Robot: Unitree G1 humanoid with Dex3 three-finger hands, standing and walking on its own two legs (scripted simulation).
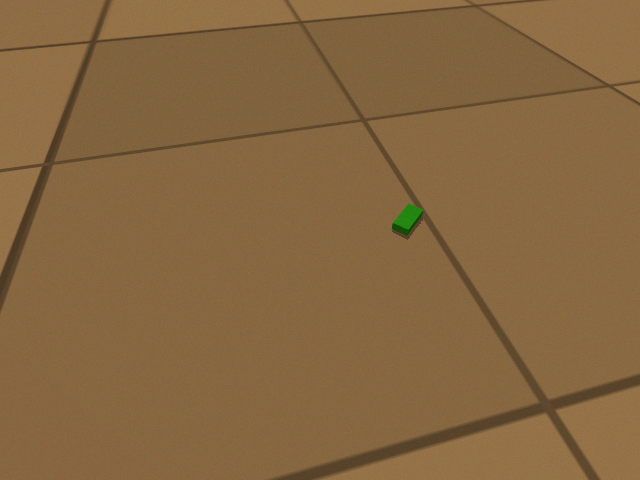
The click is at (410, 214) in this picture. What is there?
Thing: flat box
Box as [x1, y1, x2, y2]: [392, 204, 422, 235]
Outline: 408,204 392,224 393,229 406,235 422,213 422,209
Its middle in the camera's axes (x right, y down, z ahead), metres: +0.41 -0.10 +1.78
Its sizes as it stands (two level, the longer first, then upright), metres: 0.158 0.076 0.038
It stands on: the floor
